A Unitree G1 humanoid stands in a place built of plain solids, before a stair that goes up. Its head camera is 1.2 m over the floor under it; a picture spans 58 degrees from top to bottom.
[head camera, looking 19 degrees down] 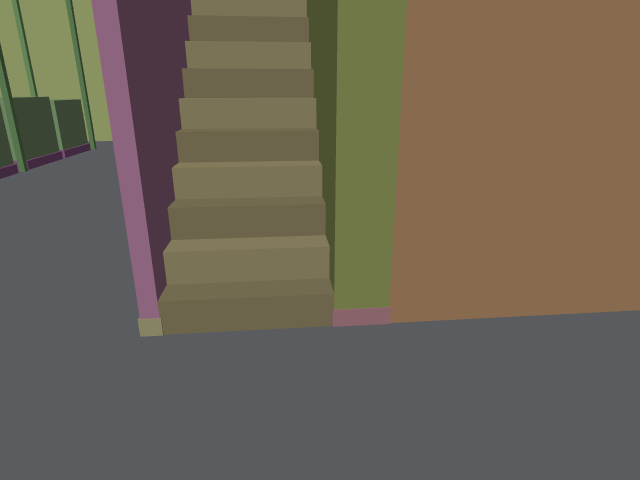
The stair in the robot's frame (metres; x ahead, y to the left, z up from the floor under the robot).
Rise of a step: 0.19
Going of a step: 0.20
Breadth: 0.90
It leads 6 degrees to the left of straight ahead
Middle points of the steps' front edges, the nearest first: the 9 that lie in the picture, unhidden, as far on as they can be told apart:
2.01 0.37 0.19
2.21 0.39 0.39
2.41 0.41 0.58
2.61 0.43 0.77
2.81 0.45 0.96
3.01 0.47 1.15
3.21 0.49 1.35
3.41 0.51 1.54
3.61 0.53 1.73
